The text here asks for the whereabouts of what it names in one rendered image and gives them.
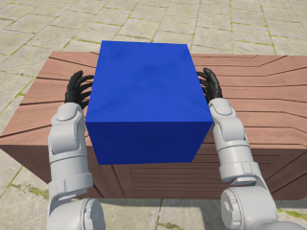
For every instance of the carton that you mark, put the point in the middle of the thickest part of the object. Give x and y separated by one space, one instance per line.
146 104

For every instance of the right robot forearm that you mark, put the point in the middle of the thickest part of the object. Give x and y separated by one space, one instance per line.
231 141

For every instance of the left robot upper arm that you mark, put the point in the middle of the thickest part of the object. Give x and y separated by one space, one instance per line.
83 214

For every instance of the right robot upper arm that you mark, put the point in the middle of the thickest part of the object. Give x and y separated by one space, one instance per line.
252 208

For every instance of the robot left hand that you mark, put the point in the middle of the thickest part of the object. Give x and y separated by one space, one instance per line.
74 89

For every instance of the robot right hand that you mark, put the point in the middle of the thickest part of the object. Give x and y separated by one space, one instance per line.
212 89

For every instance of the left robot forearm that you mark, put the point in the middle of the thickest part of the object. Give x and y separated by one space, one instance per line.
68 157

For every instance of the pedestal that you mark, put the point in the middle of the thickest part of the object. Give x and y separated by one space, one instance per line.
268 93

